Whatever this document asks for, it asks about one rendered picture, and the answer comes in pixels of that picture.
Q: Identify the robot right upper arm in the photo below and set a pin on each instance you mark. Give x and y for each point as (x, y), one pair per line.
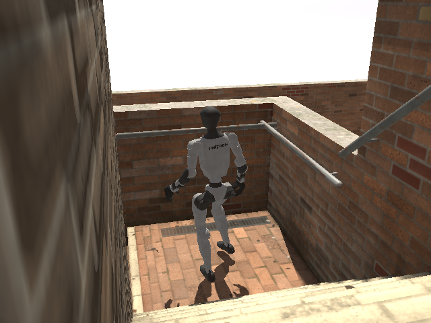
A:
(236, 149)

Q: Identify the robot right forearm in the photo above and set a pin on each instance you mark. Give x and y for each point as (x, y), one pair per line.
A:
(241, 173)

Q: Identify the robot left forearm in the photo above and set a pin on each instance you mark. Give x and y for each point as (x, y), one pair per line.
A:
(181, 181)

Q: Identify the robot head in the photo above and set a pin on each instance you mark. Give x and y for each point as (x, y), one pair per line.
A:
(210, 117)

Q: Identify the right robot hand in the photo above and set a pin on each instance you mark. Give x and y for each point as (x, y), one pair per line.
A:
(241, 185)

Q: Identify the robot left upper arm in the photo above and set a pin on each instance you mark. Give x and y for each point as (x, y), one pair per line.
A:
(193, 147)

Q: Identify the left robot shin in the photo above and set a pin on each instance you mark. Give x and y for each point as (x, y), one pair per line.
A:
(205, 250)

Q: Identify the left robot hand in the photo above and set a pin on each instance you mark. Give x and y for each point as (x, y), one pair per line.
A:
(169, 193)

